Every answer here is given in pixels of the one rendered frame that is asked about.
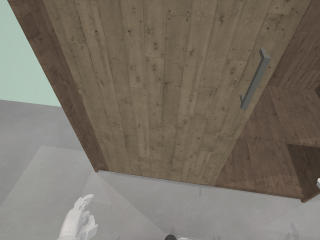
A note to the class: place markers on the left robot hand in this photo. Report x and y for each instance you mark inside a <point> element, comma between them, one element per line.
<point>76,217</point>

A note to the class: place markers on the handle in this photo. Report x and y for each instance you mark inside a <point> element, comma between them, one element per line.
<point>265,59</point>

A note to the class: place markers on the wardrobe door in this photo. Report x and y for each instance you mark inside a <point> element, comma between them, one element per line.
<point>161,80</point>
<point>44,24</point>

